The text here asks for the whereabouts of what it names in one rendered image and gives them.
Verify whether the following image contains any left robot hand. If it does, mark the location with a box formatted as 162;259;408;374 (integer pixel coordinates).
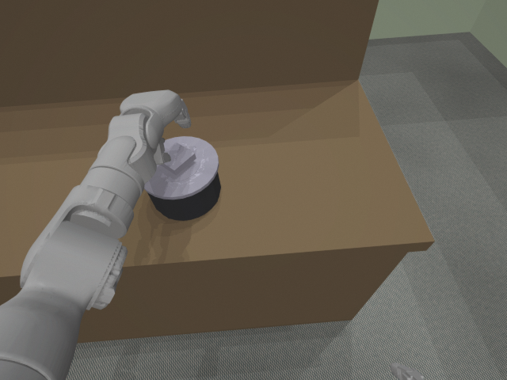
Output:
120;90;191;165

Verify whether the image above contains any knob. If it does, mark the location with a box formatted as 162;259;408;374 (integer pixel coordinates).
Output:
161;142;196;175

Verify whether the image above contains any right robot hand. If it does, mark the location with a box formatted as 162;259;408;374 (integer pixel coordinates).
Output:
391;363;424;380

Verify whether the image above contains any robot left upper arm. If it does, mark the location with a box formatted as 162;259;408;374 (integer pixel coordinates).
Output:
0;219;128;380

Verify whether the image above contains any pot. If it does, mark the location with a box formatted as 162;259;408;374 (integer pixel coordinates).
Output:
148;173;221;221

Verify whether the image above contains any table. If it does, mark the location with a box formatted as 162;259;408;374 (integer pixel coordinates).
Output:
0;0;435;343

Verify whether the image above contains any lid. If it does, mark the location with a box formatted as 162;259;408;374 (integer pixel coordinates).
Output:
144;136;219;200

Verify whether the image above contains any robot left forearm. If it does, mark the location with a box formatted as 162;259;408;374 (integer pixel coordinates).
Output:
20;104;164;288

